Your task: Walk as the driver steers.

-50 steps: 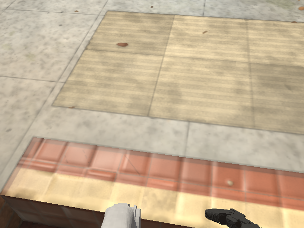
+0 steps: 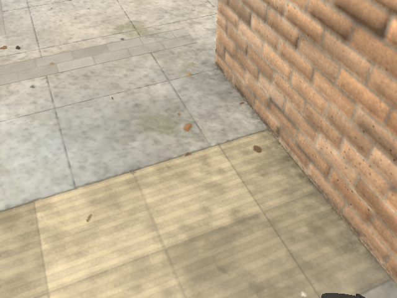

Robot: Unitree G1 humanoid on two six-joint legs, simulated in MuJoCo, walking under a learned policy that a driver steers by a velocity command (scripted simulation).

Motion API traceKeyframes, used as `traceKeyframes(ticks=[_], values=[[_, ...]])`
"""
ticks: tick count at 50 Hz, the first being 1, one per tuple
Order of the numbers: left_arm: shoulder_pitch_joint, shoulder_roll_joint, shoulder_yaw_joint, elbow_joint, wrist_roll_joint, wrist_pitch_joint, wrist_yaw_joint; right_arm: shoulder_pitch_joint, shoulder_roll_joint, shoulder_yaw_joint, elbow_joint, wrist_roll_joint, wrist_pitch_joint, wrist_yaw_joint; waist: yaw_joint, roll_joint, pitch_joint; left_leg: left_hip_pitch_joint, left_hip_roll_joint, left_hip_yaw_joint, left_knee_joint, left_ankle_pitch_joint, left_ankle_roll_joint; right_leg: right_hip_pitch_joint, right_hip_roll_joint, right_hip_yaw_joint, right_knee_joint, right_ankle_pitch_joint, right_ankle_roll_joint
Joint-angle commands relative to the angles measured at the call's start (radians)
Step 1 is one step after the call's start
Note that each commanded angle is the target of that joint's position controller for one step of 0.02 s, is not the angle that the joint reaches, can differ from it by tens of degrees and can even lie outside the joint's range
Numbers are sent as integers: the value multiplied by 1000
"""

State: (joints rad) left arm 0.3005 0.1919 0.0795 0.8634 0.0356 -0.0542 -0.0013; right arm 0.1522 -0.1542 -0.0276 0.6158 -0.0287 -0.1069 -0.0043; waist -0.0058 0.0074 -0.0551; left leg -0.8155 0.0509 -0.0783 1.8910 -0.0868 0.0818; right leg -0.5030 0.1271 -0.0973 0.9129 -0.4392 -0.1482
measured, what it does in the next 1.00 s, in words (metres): climbs, turning left: left foot, then right foot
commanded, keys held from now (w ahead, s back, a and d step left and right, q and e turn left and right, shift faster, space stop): w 0.10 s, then w+q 0.46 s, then q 0.44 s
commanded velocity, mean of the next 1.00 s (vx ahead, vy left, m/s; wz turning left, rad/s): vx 0.38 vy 0.00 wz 0.34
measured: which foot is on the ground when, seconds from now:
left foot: up 0.00-0.38, down 0.40-0.84, up 0.86-1.00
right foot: down 0.00-0.38, up 0.40-0.84, down 0.86-1.00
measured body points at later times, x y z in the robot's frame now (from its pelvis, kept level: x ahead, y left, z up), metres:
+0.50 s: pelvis +0.31 +0.04 +0.04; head +0.33 +0.03 +0.49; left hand +0.35 +0.30 -0.07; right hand +0.43 -0.23 -0.08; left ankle +0.36 +0.08 -0.68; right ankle +0.16 -0.07 -0.56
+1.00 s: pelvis +0.53 +0.03 +0.04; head +0.57 +0.02 +0.49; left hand +0.61 +0.32 -0.04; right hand +0.72 -0.20 -0.08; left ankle +0.43 +0.10 -0.59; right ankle +0.67 -0.02 -0.68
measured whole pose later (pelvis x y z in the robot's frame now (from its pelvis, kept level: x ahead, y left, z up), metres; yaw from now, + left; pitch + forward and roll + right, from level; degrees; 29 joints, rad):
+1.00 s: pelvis +0.53 +0.03 +0.04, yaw +24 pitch +1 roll +1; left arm 0.15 0.21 0.00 0.64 0.02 -0.04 0.05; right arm 0.30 -0.31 -0.07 0.71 -0.03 0.03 0.00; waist -0.04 0.04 0.05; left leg -0.48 -0.09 -0.03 1.24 -0.49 0.00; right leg -0.44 -0.01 -0.04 0.52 -0.10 -0.04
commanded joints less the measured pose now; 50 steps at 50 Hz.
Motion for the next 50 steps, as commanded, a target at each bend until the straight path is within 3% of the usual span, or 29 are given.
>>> traceKeyframes(ticks=[1,3,5,7,10,13,15,18,19,20,21,22,23,25,26,28,30,33,35,38,41,42,43,44,45,46,47,48,50], values=[[-50,26,-9,-45,-25,-77,-14,140,-58,1,-2,-9,50,-17,-66,44,114,-102,70,-11,-263,-5,-13,13,-209,356,-533,313,-8],[20,67,1,-24,-40,-101,-9,53,-78,-3,-1,-22,54,8,-17,-9,102,-47,69,74,-529,113,-8,79,-155,250,-614,426,17],[124,89,9,-13,-44,-99,2,-29,-79,-11,15,0,53,28,47,-34,59,-39,49,133,-693,158,-15,248,-165,234,-680,556,39],[181,107,14,-10,-46,-95,15,-112,-58,-5,-14,5,51,38,82,-89,74,-43,34,165,-908,186,-24,386,-196,222,-715,779,75],[188,107,10,-23,-39,-92,19,-206,-56,-5,-17,18,57,47,112,-136,73,17,-1,201,-1108,207,-11,531,-217,185,-788,803,85],[161,119,8,-26,-31,-95,28,-192,-57,-7,-1,16,66,47,78,-124,85,151,-44,220,-1263,140,24,602,-243,105,-767,1009,85],[167,130,4,-20,-34,-94,48,-157,-93,-18,10,12,83,42,47,-106,69,254,-88,249,-1302,94,44,653,-288,71,-690,1266,100],[190,175,14,-20,-4,-77,91,98,-184,-52,93,15,83,24,-53,-153,-16,415,-154,213,-1409,-8,90,762,-330,70,-366,1527,134],[140,207,25,-41,-5,-66,94,229,-200,-61,130,9,67,16,-126,-139,-45,577,-132,162,-1492,38,118,661,-315,53,-164,1428,133],[113,197,16,-76,-5,-65,87,332,-229,-73,150,-8,61,11,-164,-54,-143,831,-14,39,-1416,-20,159,430,-271,29,122,1010,97],[216,70,-8,-126,-37,-61,65,293,-320,-92,144,-25,56,14,-31,270,-210,1210,265,-451,-1352,99,363,-103,-79,52,511,-7,157],[139,111,-11,-139,-16,-72,50,249,-265,-87,122,22,63,21,-56,102,-226,1120,266,-660,-1550,-22,396,-200,-53,175,636,-17,138],[17,144,-8,-181,-21,-86,35,175,-248,-84,97,30,65,15,-38,8,-66,950,232,-496,-1610,-50,359,-234,-120,207,593,134,128],[-17,154,-12,-210,-10,-83,9,151,-200,-69,90,22,56,8,8,-92,33,726,171,-358,-1663,28,283,-186,-164,182,492,189,129],[-7,135,-20,-222,10,-61,-1,158,-192,-62,96,30,48,2,33,-74,46,660,128,-312,-1679,36,268,-164,-178,179,447,180,143],[2,117,-30,-225,23,-25,-6,189,-217,-62,107,32,27,2,44,-38,67,595,88,-248,-1695,84,247,-167,-200,157,355,159,162],[-55,106,-40,-250,19,-9,-1,226,-246,-64,118,27,18,2,36,-9,98,555,63,-190,-1682,376,228,-176,-201,122,226,190,184],[-151,78,-58,-268,14,-5,2,266,-241,-59,134,26,27,7,-6,40,68,567,-19,-90,-1593,681,136,-104,-156,84,-30,328,190],[-214,79,-63,-280,3,-4,4,308,-249,-63,145,35,39,2,-48,79,25,630,-39,-92,-1539,709,82,-70,-120,73,-147,420,177],[-282,97,-65,-304,-9,-13,11,335,-254,-68,141,27,63,-15,-81,86,9,711,-24,-161,-1458,658,59,-51,-81,87,-264,432,164],[-144,148,-49,-277,-5,-38,26,237,-278,-79,94,20,68,-24,7,84,-24,690,-26,-232,-1293,635,14,154,-63,138,-431,434,121],[-38,172,-42,-254,2,-55,35,202,-270,-77,72,30,59,-16,63,50,-70,617,-67,-212,-1154,528,-10,332,-127,172,-496,590,92],[72,241,-28,-257,14,-60,50,231,-200,-60,25,42,51,-10,82,-97,-211,478,-122,-121,-888,25,-39,579,-405,378,-410,994,28],[44,267,-24,-274,7,-40,44,400,-172,-56,32,65,61,-24,-3,-272,-347,311,-247,-13,-625,-695,-54,728,-674,644,-368,1438,-152],[16,207,-24,-280,-23,-21,42,418,-243,-64,70,16,82,-30,0,-166,-370,263,-167,-8,-539,-602,-51,662,-632,685,-404,1218,-196],[-50,133,-41,-296,-28,-12,49,333,-250,-67,71,-2,101,-22,2,-105,-269,238,-136,3,-510,-500,-62,538,-558,597,-467,876,-176],[-96,89,-57,-297,-26,0,53,257,-239,-66,52,-10,115,-13,-5,-75,-160,238,-113,11,-556,-434,-77,412,-476,474,-535,665,-116],[-116,99,-57,-291,-21,6,57,229,-230,-67,39,-9,134,1,-16,-121,-87,254,-97,15,-583,-398,-95,320,-425,380,-580,601,-84],[-126,134,-44,-276,-9,13,56,258,-210,-61,41,-5,169,13,-41,-154,-41,327,-99,44,-604,-351,-113,186,-371,250,-619,583,-73]])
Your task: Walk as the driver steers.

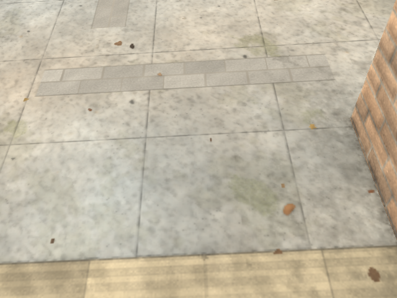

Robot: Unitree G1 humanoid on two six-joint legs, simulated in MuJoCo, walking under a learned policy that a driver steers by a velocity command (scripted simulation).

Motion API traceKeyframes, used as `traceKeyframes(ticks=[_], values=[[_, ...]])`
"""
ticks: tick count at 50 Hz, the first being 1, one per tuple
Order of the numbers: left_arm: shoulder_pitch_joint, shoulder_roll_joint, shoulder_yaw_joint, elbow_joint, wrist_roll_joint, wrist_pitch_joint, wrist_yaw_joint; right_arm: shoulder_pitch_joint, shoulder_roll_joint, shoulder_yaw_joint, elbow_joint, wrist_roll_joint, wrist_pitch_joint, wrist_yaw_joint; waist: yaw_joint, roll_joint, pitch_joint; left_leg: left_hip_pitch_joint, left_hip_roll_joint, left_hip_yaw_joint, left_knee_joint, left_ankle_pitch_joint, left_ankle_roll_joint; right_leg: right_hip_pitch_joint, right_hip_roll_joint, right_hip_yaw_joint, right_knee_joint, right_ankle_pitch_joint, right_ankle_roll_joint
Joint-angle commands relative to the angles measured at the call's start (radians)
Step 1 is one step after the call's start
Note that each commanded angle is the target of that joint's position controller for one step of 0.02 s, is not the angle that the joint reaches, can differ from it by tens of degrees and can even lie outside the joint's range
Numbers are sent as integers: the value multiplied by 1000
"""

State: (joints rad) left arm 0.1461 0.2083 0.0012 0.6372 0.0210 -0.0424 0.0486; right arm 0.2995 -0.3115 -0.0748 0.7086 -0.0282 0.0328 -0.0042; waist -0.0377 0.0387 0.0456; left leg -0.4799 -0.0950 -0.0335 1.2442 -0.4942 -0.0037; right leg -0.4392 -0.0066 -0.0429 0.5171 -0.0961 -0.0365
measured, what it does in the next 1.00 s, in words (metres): walks ahead, turning left: left foot, then right foot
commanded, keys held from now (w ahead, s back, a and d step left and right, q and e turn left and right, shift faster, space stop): q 0.46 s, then w+q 0.12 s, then w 0.42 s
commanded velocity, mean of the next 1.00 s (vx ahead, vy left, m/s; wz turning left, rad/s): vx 0.18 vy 0.00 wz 0.46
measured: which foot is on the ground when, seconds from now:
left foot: up 0.00-0.24, down 0.26-0.66, up 0.68-1.00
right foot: down 0.00-0.26, up 0.28-0.64, down 0.66-1.00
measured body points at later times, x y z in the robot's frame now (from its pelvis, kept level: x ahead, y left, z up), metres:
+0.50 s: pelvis +0.01 +0.01 +0.02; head +0.02 +0.04 +0.46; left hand +0.05 +0.31 -0.10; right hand +0.18 -0.23 -0.08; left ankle +0.00 +0.10 -0.73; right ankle +0.06 -0.11 -0.66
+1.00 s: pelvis +0.13 +0.06 +0.01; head +0.15 +0.05 +0.46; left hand -0.02 +0.26 -0.12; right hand +0.41 -0.07 -0.08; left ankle +0.18 +0.21 -0.69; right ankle +0.06 -0.10 -0.73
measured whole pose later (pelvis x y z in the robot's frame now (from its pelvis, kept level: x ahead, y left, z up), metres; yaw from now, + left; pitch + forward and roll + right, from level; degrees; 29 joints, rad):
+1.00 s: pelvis +0.13 +0.06 +0.01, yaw +25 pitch +2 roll +0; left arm 0.49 0.21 0.03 0.92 0.01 -0.09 0.00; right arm 0.14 -0.26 -0.04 0.67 -0.05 0.00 0.05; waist 0.08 0.04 -0.03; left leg -0.57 0.01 0.01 0.72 -0.16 0.02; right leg 0.05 0.02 0.00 0.23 -0.32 -0.02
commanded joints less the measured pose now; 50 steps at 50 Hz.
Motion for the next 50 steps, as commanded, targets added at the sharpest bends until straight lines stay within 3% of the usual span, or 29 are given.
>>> traceKeyframes(ticks=[1,5,8,10,11,12,13,14,15,16,17,18,19,21,23,25,27,28,30,32,33,34,35,36,37,39,42,46,50], values=[[28,121,37,-45,11,1,2,115,-46,-11,-54,-2,36,13,-18,-177,-149,11,48,9,16,66,-26,102,-230,162,-229,222,-185],[23,141,50,-35,15,10,-3,57,-31,3,-85,-4,49,23,-14,-193,-146,55,89,32,-181,97,-3,74,-244,102,-259,-3,-180],[37,183,69,-28,15,27,-9,7,-37,9,-118,5,52,35,10,-213,-141,148,97,71,-361,61,31,56,-266,81,-261,-152,-161],[54,206,80,-19,14,43,-10,15,-46,7,-126,9,45,40,12,-198,-140,218,83,100,-483,66,60,53,-277,70,-237,-229,-138],[50,211,83,-16,9,52,-9,46,-40,7,-118,8,38,41,-8,-167,-132,291,69,114,-594,110,78,22,-264,40,-194,-264,-107],[77,197,84,-4,9,62,-10,77,-48,3,-105,5,29,43,-13,-96,-99,344,59,74,-718,132,95,-29,-232,-8,-104,-306,-56],[118,146,78,0,10,72,-19,90,-95,-6,-110,-2,18,35,-7,129,-51,346,216,-203,-933,59,129,-129,-143,-117,148,-390,24],[87,102,64,-63,5,77,-12,27,-242,-38,-178,10,18,21,9,297,17,274,476,-622,-1039,128,227,-342,22,-101,316,-532,91],[-15,150,73,-79,11,82,-12,88,-232,-48,-152,-8,23,-4,-48,205,39,167,454,-572,-1051,176,297,-279,-3,43,490,-482,77],[-15,148,74,-79,-9,78,-25,36,-184,-33,-135,-5,27,-15,6,172,46,136,382,-469,-1036,172,280,-244,-9,81,545,-384,67],[16,151,74,-59,-9,71,-31,-36,-160,-26,-141,2,26,-13,52,126,45,122,309,-372,-1023,174,238,-212,-16,85,542,-284,62],[51,162,79,-33,4,66,-35,-89,-149,-24,-153,5,21,-10,70,115,12,147,257,-314,-995,255,218,-189,-3,63,565,-231,60],[84,171,81,-1,11,62,-36,-97,-127,-20,-154,12,14,-7,71,92,-20,179,239,-282,-971,379,221,-161,3,59,592,-212,60],[84,158,74,3,6,62,-39,-54,-116,-20,-138,18,4,-1,59,49,-68,259,240,-282,-935,506,229,-154,8,63,570,-231,62],[41,129,58,-13,-4,62,-31,4,-125,-24,-119,18,0,-1,24,71,-86,341,248,-310,-917,534,246,-172,8,81,484,-250,64],[12,138,51,-23,1,59,-31,51,-127,-30,-106,12,1,1,-10,94,-109,377,251,-371,-949,255,267,-155,8,87,395,-275,58],[-15,149,51,-32,2,54,-37,55,-135,-34,-106,5,3,9,-23,117,-84,348,247,-433,-977,44,275,-111,21,84,294,-324,52],[-9,145,51,-26,-8,46,-41,54,-135,-36,-107,-1,2,10,-24,130,-78,320,231,-433,-975,13,265,-58,30,82,231,-351,44],[56,143,54,-7,-14,29,-39,17,-148,-41,-110,-8,0,14,24,113,-60,216,206,-451,-959,-9,237,111,50,76,82,-368,25],[189,137,58,51,-10,9,-22,-21,-105,-31,-110,7,-8,7,109,33,-48,28,121,-399,-858,-83,161,401,35,69,-167,-207,-13],[258,197,70,71,12,-6,-20,-19,-26,-11,-127,4,-18,1,121,-146,-61,-90,24,-276,-634,-125,115,506,-147,280,-283,-433,-36],[278,336,97,60,24,-12,-23,-85,-1,0,-180,12,-30,1,149,-336,-30,-274,-133,-127,-454,-91,83,483,-368,686,-442,-780,-123],[236,294,99,82,31,-12,-29,-145,-86,-15,-181,-17,-36,2,121,-230,83,-310,-34,-166,-364,7,86,370,-378,688,-440,-763,-173],[199,216,79,83,15,-16,-33,-114,-90,-19,-146,-13,-42,16,84,-183,97,-291,-17,-175,-337,91,77,361,-317,599,-423,-679,-160],[170,184,73,86,4,-23,-35,-67,-86,-17,-111,-10,-45,29,53,-166,84,-262,-5,-160,-324,156,60,373,-262,490,-413,-556,-132],[190,153,64,110,-8,-40,-30,-47,-68,-12,-78,-29,-47,47,54,-165,29,-232,-2,-113,-267,241,40,402,-208,355,-400,-343,-121],[257,137,62,160,-14,-58,-41,-105,-36,1,-90,-29,-46,55,66,-158,23,-277,31,-72,-266,323,24,426,-193,276,-392,-196,-136],[315,135,60,210,-14,-65,-49,-261,2,24,-136,-24,-53,64,104,-165,48,-226,100,46,-444,379,9,398,-183,202,-386,5,-147],[341,182,63,257,-16,-56,-39,-293,8,26,-149,-14,-61,53,93,-151,62,-95,96,104,-598,303,42,397,-231,183,-330,251,-141]])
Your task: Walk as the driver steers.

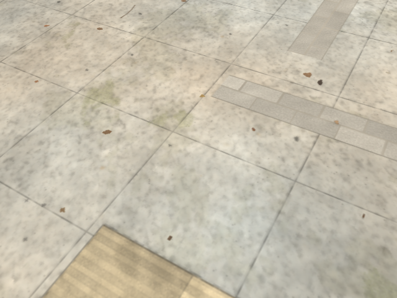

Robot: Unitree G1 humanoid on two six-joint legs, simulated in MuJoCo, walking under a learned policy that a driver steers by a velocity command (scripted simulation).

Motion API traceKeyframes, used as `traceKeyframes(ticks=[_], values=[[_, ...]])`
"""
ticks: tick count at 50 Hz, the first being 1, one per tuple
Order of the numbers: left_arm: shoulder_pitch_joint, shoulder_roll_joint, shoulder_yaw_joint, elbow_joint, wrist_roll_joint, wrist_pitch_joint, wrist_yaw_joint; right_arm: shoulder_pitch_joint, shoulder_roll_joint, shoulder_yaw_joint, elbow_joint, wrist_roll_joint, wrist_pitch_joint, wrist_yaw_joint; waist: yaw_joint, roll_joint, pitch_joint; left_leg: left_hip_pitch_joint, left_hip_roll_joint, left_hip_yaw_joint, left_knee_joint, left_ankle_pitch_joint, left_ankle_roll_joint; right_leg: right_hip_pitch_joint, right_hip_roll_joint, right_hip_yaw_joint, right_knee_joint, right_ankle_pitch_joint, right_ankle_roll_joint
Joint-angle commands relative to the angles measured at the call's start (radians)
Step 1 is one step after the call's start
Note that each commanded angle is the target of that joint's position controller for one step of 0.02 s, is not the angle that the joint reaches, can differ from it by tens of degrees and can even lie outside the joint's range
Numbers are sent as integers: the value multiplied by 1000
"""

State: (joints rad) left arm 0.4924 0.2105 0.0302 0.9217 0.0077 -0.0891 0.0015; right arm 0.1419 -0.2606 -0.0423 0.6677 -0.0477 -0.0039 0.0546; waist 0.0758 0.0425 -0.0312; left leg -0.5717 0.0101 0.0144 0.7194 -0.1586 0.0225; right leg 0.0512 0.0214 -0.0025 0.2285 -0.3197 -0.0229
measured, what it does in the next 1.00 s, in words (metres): walks ahead, turning right: left foot, then right foot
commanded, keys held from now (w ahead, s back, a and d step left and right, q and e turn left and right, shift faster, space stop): w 0.08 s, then w+e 0.92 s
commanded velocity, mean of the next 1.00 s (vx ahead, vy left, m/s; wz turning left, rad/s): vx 0.49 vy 0.00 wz -0.39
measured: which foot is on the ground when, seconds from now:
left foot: up 0.00-0.06, down 0.08-0.64, up 0.66-1.00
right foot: down 0.00-0.10, up 0.12-0.62, down 0.64-1.00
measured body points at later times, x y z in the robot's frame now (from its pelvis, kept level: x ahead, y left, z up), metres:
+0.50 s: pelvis +0.26 +0.04 +0.00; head +0.29 +0.04 +0.45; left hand +0.44 +0.25 -0.13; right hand +0.19 -0.20 -0.14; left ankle +0.14 +0.11 -0.74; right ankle +0.41 -0.10 -0.69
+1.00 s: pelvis +0.54 -0.04 +0.00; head +0.57 -0.06 +0.45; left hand +0.65 +0.23 -0.12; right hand +0.62 -0.33 -0.10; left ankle +0.77 +0.05 -0.68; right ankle +0.44 -0.05 -0.74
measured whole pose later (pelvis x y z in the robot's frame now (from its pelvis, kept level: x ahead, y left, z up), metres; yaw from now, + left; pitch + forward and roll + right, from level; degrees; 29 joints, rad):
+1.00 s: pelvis +0.54 -0.04 +0.00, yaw -27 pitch +2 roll +0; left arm 0.41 0.27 0.07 0.88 0.00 -0.05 0.00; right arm 0.07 -0.26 -0.02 0.72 -0.04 -0.03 0.02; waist 0.07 0.03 0.04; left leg -0.68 0.11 -0.05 0.74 -0.05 -0.05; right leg -0.03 0.15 0.13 0.29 -0.27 -0.13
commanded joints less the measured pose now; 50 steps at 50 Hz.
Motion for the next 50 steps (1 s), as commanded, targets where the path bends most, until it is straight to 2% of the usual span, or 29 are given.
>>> traceKeyframes(ticks=[1,2,3,4,5,6,7,8,9,11,14,18,21,25,27,29,30,31,32,33,34,35,36,37,38,40,42,45,50], values=[[-6,182,32,-13,-4,-5,9,-116,-44,-7,-104,7,-26,-13,-34,-158,135,54,-22,73,-104,-56,35,-98,-266,131,-14,538,-152],[-17,188,30,-5,-6,-2,10,-65,-50,-12,-89,9,-29,-23,-64,-159,111,155,-50,89,-141,-56,55,-111,-262,109,48,685,-141],[-27,191,27,5,-10,-1,10,44,-63,-22,-52,6,-37,-35,-121,-137,57,316,-80,95,-204,-16,77,-134,-236,63,184,844,-120],[-28,178,20,6,-11,-2,9,203,-102,-40,5,-5,-48,-50,-183,-102,-50,551,-71,65,-201,-22,101,-223,-190,18,382,833,-98],[-36,146,11,-36,-6,2,4,376,-185,-63,29,-17,-56,-63,-249,9,-176,778,192,-240,-274,-299,149,-416,-130,-18,697,461,-70],[46,57,1,-60,-17,5,-2,397,-259,-71,35,-9,-55,-65,-187,226,-256,884,443,-744,-457,-376,233,-673,44,-4,993,-203,-55],[-33,157,29,-54,10,14,4,317,-193,-57,38,16,-51,-64,-167,45,-123,743,401,-710,-488,-366,204,-729,-13,96,1059,-135,-82],[-80,142,31,-65,7,15,-6,219,-137,-39,36,21,-56,-61,-119,2,-9,606,356,-516,-495,-271,174,-711,-58,96,1016,-31,-88],[-95,122,27,-61,7,20,-18,176,-95,-27,39,23,-65,-53,-96,2,28,531,297,-375,-525,-157,153,-679,-89,80,961,21,-81],[-76,103,30,-38,23,47,-36,160,-50,-12,57,28,-80,-57,-64,56,57,448,224,-212,-572,-34,113,-620,-110,67,911,56,-59],[-106,75,31,-37,17,67,-48,206,-46,-11,94,33,-101,-62,-47,39,69,464,203,-85,-581,190,98,-666,-98,58,907,119,-46],[-265,70,29,-88,18,72,-52,266,-40,-8,140,32,-102,-67,-71,29,116,493,187,32,-600,317,83,-782,-95,28,813,250,-32],[-371,53,15,-126,19,66,-60,289,-40,-4,170,30,-104,-70,-85,17,134,512,171,113,-588,432,68,-756,-79,-33,638,345,-31],[-489,47,0,-178,21,65,-69,351,-60,-4,225,30,-97,-86,-113,14,156,615,198,173,-556,604,53,-704,-49,-126,443,349,-68],[-464,66,6,-180,22,66,-64,349,-87,-8,240,29,-90,-97,-90,34,118,681,212,203,-454,885,41,-620,6,-168,407,271,-105],[-347,94,18,-152,25,69,-55,328,-122,-17,246,24,-76,-112,-32,70,49,716,232,221,-259,1111,36,-495,63,-186,407,157,-153],[-242,124,33,-124,27,65,-48,312,-139,-22,241,18,-68,-112,14,75,-10,683,242,218,-96,1089,43,-371,82,-161,382,113,-185],[-100,159,55,-82,35,57,-38,282,-150,-25,228,20,-64,-105,87,42,-79,573,225,226,140,901,47,-172,84,-108,289,108,-226],[-21,243,83,-69,39,59,-20,289,-101,-15,197,19,-69,-93,95,-95,-158,343,153,231,467,306,39,41,-131,165,267,8,-292],[-82,321,103,-99,21,70,-16,301,-35,-7,123,34,-76,-70,11,-288,-223,-90,-81,88,807,-410,-10,283,-371,765,132,34,-490],[-93,282,100,-97,-3,79,-10,173,-104,-15,101,20,-92,-64,52,-86,-142,-225,-14,-71,796,-302,6,232,-349,712,44,-5,-457],[-149,240,89,-97,-4,78,-2,133,-101,-10,81,34,-108,-58,12,-49,-26,-217,37,-73,702,-199,11,88,-331,581,11,47,-408],[-187,192,76,-94,1,73,-2,147,-100,-12,93,36,-112,-59,-47,24,51,-147,69,-62,598,-158,6,-54,-283,484,-9,184,-353],[-212,172,70,-96,-2,62,1,153,-90,-10,95,20,-96,-60,-82,33,75,-83,89,-65,536,-156,-10,-144,-230,401,-11,298,-321],[-229,158,62,-101,-4,51,1,181,-76,-5,103,4,-74,-57,-106,17,64,-21,98,-62,493,-152,-27,-199,-188,336,-19,365,-303],[-205,177,64,-95,-9,30,-5,176,-60,-3,92,-6,-41,-50,-118,-9,52,-1,97,-37,422,-141,-52,-240,-144,276,-19,477,-294],[-169,204,70,-88,-10,25,-6,99,-55,0,59,-4,-31,-45,-102,-40,67,-32,98,-16,323,-65,-71,-260,-113,251,-31,496,-274],[-101,202,71,-79,-10,30,-8,-42,-56,4,12,3,-30,-41,-47,-82,79,-77,84,-6,153,74,-82,-219,-85,251,-16,511,-226],[-10,214,74,-75,1,37,2,-206,-66,15,-43,15,-42,-33,25,-108,71,-100,35,-10,-36,151,-67,-78,-104,309,50,565,-206]])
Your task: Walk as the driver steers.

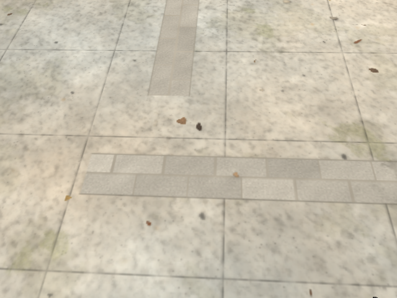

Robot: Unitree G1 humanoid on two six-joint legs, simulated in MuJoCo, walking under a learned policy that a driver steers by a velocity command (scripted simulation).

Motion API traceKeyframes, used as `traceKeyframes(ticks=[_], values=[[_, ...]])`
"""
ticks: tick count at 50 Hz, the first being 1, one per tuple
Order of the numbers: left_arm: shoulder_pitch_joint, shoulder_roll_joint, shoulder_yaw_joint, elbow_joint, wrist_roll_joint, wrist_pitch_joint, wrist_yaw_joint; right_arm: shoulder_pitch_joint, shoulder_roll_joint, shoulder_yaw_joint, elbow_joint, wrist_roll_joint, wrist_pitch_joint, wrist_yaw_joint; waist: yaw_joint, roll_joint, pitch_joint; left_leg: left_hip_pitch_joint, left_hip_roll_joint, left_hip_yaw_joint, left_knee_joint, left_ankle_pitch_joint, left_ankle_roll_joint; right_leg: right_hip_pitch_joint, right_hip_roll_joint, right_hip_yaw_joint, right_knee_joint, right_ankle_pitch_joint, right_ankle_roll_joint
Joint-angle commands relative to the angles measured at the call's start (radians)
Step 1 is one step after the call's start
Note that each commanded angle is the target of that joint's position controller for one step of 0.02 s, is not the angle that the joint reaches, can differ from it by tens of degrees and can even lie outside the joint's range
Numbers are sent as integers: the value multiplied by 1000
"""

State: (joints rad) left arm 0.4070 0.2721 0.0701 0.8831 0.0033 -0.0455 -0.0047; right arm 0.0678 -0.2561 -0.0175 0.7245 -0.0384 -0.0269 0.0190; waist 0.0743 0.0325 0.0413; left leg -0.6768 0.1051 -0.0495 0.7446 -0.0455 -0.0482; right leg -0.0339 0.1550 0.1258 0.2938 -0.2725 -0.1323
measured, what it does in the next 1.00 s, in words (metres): walks ahead: left foot, then right foot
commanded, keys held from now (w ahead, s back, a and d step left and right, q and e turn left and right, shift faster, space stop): w+e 0.40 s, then w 0.28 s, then w+q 0.32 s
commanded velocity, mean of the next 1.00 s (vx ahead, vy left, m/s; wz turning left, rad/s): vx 0.50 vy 0.00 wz -0.28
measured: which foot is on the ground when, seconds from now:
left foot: up 0.00-0.12, down 0.14-0.64, up 0.66-1.00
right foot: down 0.00-0.14, up 0.16-0.62, down 0.64-1.00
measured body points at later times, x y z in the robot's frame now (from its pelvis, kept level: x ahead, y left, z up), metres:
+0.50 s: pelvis +0.27 +0.03 +0.00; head +0.30 +0.02 +0.45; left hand +0.53 +0.21 -0.10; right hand +0.19 -0.23 -0.12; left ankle +0.23 +0.14 -0.74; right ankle +0.37 -0.14 -0.68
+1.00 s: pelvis +0.52 -0.10 +0.00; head +0.54 -0.12 +0.45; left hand +0.59 +0.15 -0.13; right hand +0.56 -0.38 -0.13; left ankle +0.69 +0.00 -0.68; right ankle +0.43 -0.14 -0.74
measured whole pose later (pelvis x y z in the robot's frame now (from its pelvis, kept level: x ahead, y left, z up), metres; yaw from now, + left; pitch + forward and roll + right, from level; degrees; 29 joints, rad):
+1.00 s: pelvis +0.52 -0.10 +0.00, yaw -14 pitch +0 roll -1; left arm 0.39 0.23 0.04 0.92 0.02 -0.09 0.01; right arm 0.22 -0.26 -0.05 0.85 -0.03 -0.01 0.04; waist 0.02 0.04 0.03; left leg -0.67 0.08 0.00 0.87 -0.04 0.03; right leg 0.04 0.07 -0.16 0.20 -0.25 -0.08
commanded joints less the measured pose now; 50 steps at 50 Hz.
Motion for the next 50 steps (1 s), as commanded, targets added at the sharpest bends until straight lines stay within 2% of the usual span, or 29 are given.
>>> traceKeyframes(ticks=[1,3,4,5,6,7,8,9,10,11,13,16,18,20,23,28,30,31,32,33,34,35,36,37,39,41,43,46,50], values=[[81,158,35,-39,10,-5,12,-151,-76,-8,-111,8,-24,3,30,-102,0,14,-68,49,-93,28,12,28,-250,200,2,532,-94],[51,177,40,-55,15,-7,21,-121,-99,-12,-114,11,-33,2,-2,-112,-5,108,-83,25,-171,-9,34,35,-273,237,42,553,-71],[10,190,42,-68,16,-9,23,-54,-117,-18,-96,13,-38,-2,-41,-118,-19,220,-102,26,-208,-51,51,2,-270,237,82,609,-50],[-20,202,44,-78,17,-14,19,54,-145,-30,-62,13,-44,-12,-88,-113,-66,372,-131,37,-225,-95,69,-29,-250,231,179,704,-29],[-38,196,42,-80,9,-22,9,201,-176,-43,-24,7,-57,-24,-166,-60,-144,579,-105,21,-282,-78,97,-92,-189,183,372,683,-4],[-20,116,19,-110,-1,-31,-1,362,-248,-60,-19,-16,-64,-44,-215,44,-301,815,123,-204,-307,-309,143,-215,-128,112,653,397,15],[118,33,3,-137,-29,-27,0,330,-326,-78,-32,-29,-51,-47,-121,292,-397,1007,376,-686,-430,-360,264,-518,26,4,913,-311,48],[88,130,12,-105,10,-11,9,266,-240,-72,-39,-10,-36,-42,-109,144,-300,897,339,-735,-464,-514,272,-616,-75,2,1003,-239,36],[6,143,18,-106,18,-4,2,200,-150,-50,-48,0,-35,-39,-105,37,-155,749,287,-548,-482,-493,245,-612,-117,-12,986,-132,40],[-38,126,15,-114,19,0,-7,168,-109,-39,-40,1,-37,-35,-94,0,-85,651,232,-395,-500,-348,219,-589,-149,-25,941,-72,48],[-45,102,13,-116,33,21,-27,188,-93,-33,-11,7,-47,-35,-73,73,-41,556,161,-200,-530,-151,184,-541,-184,-41,893,-46,64],[-88,75,5,-141,33,43,-43,229,-98,-39,20,22,-76,-23,-62,78,-32,549,160,-84,-560,27,197,-575,-195,-54,876,-5,73],[-156,67,1,-170,36,47,-51,245,-104,-44,34,22,-80,-20,-67,69,-15,563,165,-19,-585,64,206,-638,-211,-62,842,57,83],[-226,59,-5,-197,34,46,-57,265,-103,-45,51,19,-78,-19,-77,63,5,575,152,49,-597,98,204,-675,-218,-78,765,124,93],[-321,26,-24,-226,30,35,-66,293,-107,-45,76,16,-78,-14,-95,57,22,559,119,133,-600,137,190,-610,-206,-111,552,231,88],[-425,32,-35,-257,40,26,-64,381,-146,-52,137,20,-61,-18,-121,55,51,657,164,166,-571,246,185,-509,-175,-194,334,151,41],[-379,45,-29,-243,49,18,-53,395,-168,-53,160,20,-47,-23,-91,66,13,718,171,189,-441,526,177,-412,-127,-225,282,54,6],[-273,55,-22,-208,54,8,-46,396,-173,-52,169,22,-39,-25,-39,59,-47,714,157,215,-297,630,165,-277,-94,-233,225,59,-16],[-109,84,-6,-147,64,-3,-36,397,-158,-44,167,26,-36,-26,27,25,-146,620,124,246,-95,562,146,-45,-91,-212,190,86,-40],[42,176,19,-122,83,-8,-18,405,-91,-24,117,41,-40,-19,76,-112,-293,348,66,258,228,194,116,264,-345,99,167,-55,-111],[63,258,38,-118,50,0,-6,448,-51,-21,87,40,-39,-8,35,-272,-382,74,-108,189,521,-522,84,399,-589,553,40,44,-219],[26,226,36,-117,20,3,4,330,-138,-48,84,27,-31,-17,51,-118,-289,-13,-69,41,575,-449,98,328,-543,457,34,137,-189],[-38,172,20,-107,19,-4,8,289,-109,-41,72,41,-39,-12,11,-104,-157,-14,-39,20,536,-363,110,188,-501,283,19,250,-155],[-87,116,5,-104,22,-12,5,295,-91,-38,87,43,-41,-8,-30,-73,-97,36,-15,13,459,-313,113,73,-451,176,-16,308,-106],[-143,57,-14,-98,15,-29,5,362,-69,-38,129,17,-13,-1,-90,-109,-51,143,-3,8,386,-269,99,-69,-391,40,-80,328,-48],[-122,56,-14,-79,14,-48,5,361,-55,-43,137,12,6,12,-103,-106,-39,144,-18,10,380,-222,92,-93,-379,-13,-126,356,-46],[-97,69,-10,-59,12,-60,7,297,-44,-45,122,13,13,19,-99,-102,-2,75,-11,6,348,-146,85,-90,-374,-71,-165,355,-40],[-63,58,-13,-35,15,-64,8,194,-40,-45,93,13,13,22,-81,-93,38,-9,-13,10,251,-37,77,-61,-362,-146,-185,381,-30],[-32,63,-16,-8,13,-66,17,58,-19,-29,48,9,5,34,-52,-92,64,14,-28,86,39,75,88,-19,-358,-240,-180,466,-10]])
Keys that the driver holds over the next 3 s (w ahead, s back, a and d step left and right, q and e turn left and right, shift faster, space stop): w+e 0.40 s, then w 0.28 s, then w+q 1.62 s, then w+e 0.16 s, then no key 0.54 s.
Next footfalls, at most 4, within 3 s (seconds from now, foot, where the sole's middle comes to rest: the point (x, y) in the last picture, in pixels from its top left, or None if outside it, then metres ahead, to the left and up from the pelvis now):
0.14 left None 0.27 0.14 -0.78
0.64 right None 0.46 -0.15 -0.78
1.18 left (248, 207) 0.79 -0.07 -0.78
1.70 right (287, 144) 1.10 -0.24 -0.78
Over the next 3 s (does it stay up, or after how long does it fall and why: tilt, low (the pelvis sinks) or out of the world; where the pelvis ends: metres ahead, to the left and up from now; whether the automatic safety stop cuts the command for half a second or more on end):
stays up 1.44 0.09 0.00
